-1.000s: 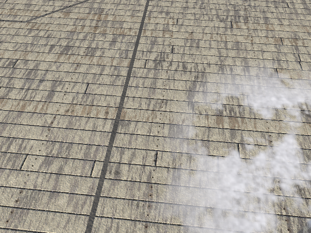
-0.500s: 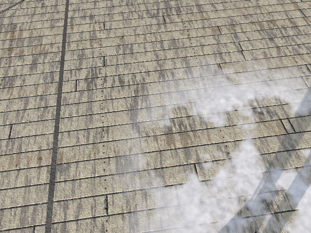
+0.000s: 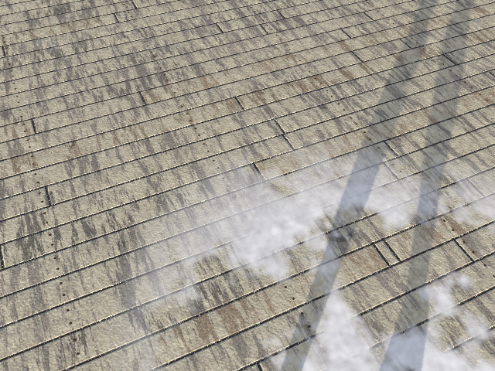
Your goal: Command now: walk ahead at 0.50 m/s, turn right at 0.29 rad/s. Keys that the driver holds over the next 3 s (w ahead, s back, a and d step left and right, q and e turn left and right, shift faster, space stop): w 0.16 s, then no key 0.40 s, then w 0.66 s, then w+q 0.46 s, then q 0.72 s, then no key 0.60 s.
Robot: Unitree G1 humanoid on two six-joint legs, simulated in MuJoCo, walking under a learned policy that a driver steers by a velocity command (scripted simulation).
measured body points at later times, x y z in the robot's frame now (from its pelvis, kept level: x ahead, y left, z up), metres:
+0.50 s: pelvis +0.20 -0.06 +0.00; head +0.24 -0.07 +0.44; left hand +0.38 +0.18 -0.10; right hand +0.27 -0.33 -0.14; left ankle +0.18 +0.11 -0.68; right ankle +0.28 -0.15 -0.74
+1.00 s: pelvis +0.32 -0.06 +0.01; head +0.33 -0.04 +0.46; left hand +0.51 +0.18 -0.10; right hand +0.28 -0.33 -0.12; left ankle +0.24 +0.07 -0.74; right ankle +0.43 -0.21 -0.70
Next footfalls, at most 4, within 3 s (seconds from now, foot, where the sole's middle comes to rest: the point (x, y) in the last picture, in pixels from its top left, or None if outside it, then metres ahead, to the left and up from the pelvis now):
0.32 right None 0.32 -0.15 -0.78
0.70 left None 0.28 0.07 -0.78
1.12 right None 0.49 -0.21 -0.78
1.66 left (239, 267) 0.81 0.02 -0.78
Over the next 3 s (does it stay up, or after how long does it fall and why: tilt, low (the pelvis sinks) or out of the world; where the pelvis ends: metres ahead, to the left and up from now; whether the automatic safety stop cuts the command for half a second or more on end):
stays up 0.86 -0.03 0.00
